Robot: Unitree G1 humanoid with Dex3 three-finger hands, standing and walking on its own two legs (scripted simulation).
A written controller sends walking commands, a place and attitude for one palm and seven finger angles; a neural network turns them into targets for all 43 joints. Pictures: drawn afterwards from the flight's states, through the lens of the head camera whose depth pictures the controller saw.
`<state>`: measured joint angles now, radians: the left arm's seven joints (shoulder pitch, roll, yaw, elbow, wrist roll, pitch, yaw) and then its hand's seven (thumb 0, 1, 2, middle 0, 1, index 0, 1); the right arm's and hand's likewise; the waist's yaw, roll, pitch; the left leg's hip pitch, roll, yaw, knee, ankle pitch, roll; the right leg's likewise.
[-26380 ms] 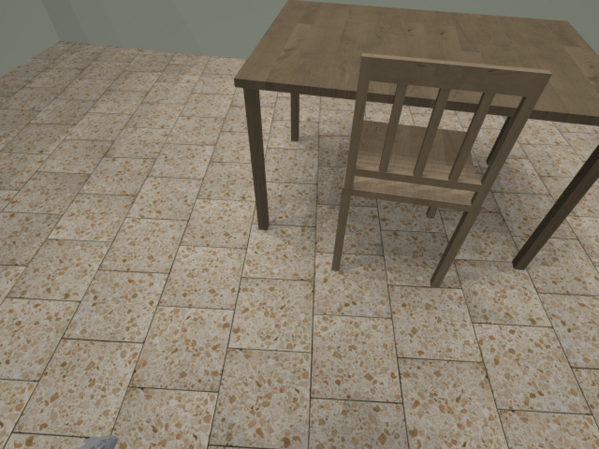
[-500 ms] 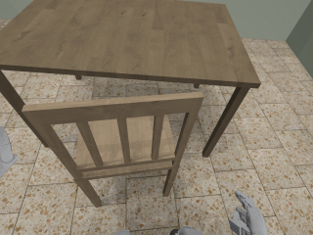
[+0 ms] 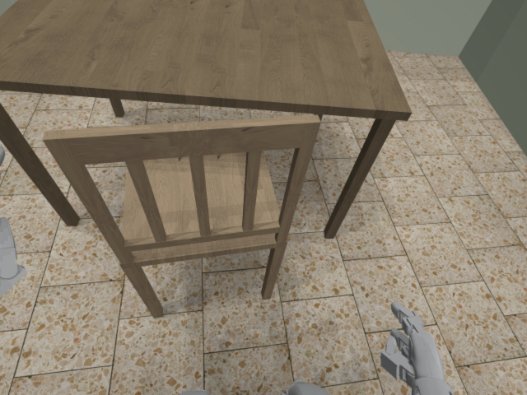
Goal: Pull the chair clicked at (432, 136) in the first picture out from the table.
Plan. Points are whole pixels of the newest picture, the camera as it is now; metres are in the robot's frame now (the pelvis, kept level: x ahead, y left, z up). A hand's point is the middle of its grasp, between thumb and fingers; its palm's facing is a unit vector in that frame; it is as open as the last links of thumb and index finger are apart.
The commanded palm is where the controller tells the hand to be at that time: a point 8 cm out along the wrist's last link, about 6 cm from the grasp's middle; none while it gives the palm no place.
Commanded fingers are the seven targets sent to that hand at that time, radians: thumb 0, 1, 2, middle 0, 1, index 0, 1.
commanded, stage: stop stepping back and stand still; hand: left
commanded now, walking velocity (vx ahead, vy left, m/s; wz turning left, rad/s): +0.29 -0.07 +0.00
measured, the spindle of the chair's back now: (201, 199) +0.48 +0.15 -0.08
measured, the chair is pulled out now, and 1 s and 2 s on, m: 0.17 0.17 0.17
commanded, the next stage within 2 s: let the arm hang, fingers relaxed in 1.36 s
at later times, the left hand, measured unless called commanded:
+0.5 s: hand out of the picture +0.07 +0.26 +0.18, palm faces +0.49 -0.75 -0.45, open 7.4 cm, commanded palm +0.02 +0.29 +0.19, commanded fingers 0.00 0.90 0.90 -0.20 -0.30 -0.20 -0.30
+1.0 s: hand out of the picture +0.01 +0.25 +0.17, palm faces +0.46 -0.79 -0.42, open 7.4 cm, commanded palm -0.04 +0.28 +0.19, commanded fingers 0.00 0.90 0.90 -0.20 -0.30 -0.20 -0.30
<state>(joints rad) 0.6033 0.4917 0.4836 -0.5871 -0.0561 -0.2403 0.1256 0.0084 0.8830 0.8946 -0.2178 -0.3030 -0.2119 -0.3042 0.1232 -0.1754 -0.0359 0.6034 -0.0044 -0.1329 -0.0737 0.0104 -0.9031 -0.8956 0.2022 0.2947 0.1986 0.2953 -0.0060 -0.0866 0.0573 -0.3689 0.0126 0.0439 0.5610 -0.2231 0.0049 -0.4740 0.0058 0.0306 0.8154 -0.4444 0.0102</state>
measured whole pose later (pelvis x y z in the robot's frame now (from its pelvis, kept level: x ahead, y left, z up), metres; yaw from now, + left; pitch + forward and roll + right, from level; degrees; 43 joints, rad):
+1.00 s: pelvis -0.18 -0.02 -0.01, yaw +1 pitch -4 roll -3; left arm 0.49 0.40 0.42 -0.49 -0.03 -0.19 0.11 0.01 0.88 0.90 -0.22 -0.30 -0.21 -0.30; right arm 0.26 -0.20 -0.01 0.69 0.04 -0.07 -0.02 0.01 -0.90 -0.90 0.20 0.29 0.20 0.30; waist 0.02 0.02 0.01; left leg -0.53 0.02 0.02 1.21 -0.43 0.02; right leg -0.25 0.03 -0.11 0.64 -0.32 -0.04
